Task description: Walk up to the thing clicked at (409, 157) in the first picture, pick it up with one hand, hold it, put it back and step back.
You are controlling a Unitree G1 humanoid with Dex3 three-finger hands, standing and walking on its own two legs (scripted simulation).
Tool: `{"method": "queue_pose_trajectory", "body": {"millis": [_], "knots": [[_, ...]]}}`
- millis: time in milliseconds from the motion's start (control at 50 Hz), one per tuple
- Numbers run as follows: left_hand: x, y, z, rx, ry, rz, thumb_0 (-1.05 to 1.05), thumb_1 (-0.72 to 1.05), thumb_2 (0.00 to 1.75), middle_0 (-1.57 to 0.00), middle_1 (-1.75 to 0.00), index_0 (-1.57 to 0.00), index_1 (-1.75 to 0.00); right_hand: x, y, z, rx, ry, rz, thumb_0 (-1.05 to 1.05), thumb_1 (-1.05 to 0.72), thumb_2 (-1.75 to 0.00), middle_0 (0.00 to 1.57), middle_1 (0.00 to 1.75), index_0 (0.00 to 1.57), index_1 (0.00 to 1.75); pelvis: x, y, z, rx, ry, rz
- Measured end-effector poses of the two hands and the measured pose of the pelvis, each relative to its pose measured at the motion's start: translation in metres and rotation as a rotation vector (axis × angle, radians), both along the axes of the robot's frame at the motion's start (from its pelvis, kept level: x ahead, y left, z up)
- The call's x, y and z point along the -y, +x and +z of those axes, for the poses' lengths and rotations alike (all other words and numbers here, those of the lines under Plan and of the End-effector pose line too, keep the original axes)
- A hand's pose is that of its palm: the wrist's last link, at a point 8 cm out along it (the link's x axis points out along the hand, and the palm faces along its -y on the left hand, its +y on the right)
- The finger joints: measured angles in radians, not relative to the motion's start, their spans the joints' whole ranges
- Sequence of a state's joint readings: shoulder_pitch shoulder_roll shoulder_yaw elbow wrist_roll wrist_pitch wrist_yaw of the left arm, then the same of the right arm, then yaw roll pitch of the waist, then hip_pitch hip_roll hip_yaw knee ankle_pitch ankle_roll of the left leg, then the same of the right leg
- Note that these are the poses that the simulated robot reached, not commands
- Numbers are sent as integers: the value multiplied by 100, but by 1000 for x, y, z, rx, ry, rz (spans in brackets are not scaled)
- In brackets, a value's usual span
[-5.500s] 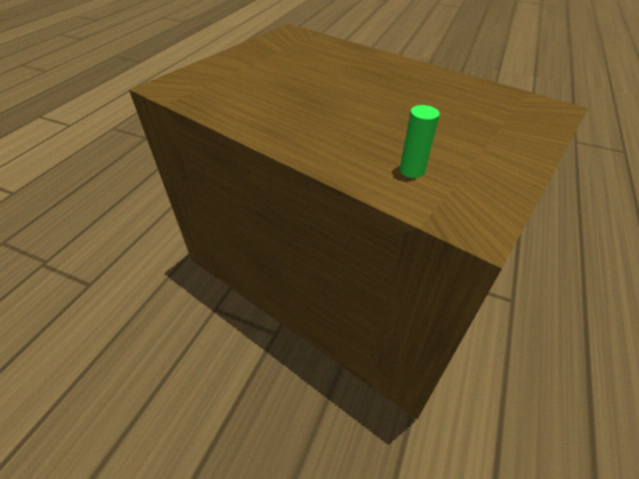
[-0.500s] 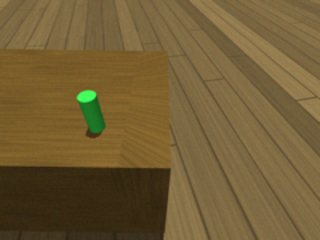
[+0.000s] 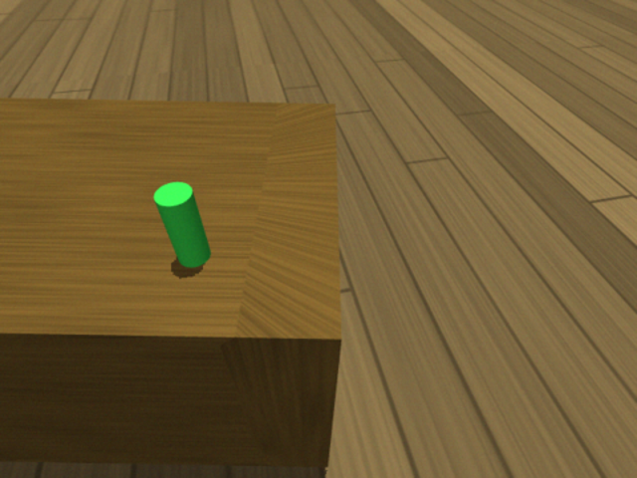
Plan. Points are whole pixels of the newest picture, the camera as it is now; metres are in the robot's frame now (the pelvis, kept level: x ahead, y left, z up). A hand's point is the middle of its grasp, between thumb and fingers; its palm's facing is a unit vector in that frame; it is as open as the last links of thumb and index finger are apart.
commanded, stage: stand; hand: left
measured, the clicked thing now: (184, 227) +0.49 +0.22 +0.04
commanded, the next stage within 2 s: rise first in 0.80 s
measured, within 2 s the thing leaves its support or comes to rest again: neither
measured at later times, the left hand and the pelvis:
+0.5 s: hand out of the picture +0.07 +0.26 -0.16, palm faces -0.04 -0.94 -0.35, open 7.4 cm; pelvis +0.00 +0.00 +0.00, yaw +0 degrees
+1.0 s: hand out of the picture +0.11 +0.25 -0.15, palm faces +0.06 -0.94 -0.33, open 8.0 cm; pelvis -0.01 +0.00 +0.00, yaw +1 degrees
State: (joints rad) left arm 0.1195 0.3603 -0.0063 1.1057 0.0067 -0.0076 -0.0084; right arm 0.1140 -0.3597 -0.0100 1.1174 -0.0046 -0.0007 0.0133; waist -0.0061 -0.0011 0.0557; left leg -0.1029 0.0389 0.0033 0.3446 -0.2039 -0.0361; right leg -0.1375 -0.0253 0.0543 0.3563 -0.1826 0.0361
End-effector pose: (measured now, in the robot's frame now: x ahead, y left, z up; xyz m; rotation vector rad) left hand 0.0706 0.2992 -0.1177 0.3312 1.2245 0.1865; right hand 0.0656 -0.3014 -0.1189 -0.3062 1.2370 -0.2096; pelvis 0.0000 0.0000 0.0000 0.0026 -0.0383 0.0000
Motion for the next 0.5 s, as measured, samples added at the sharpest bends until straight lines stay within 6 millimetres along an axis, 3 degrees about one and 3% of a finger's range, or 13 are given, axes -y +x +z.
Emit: {"method": "queue_pose_trajectory", "body": {"millis": [500], "knots": [[-1, -5, -1, -14, 0, 3, 0, 90, 90, -21, -30, -21, -30, 0, -5, 0, -14, -1, -6, 0, -90, -90, 21, 30, 20, 30, -1, 0, 0, -2, -1, 0]]}}
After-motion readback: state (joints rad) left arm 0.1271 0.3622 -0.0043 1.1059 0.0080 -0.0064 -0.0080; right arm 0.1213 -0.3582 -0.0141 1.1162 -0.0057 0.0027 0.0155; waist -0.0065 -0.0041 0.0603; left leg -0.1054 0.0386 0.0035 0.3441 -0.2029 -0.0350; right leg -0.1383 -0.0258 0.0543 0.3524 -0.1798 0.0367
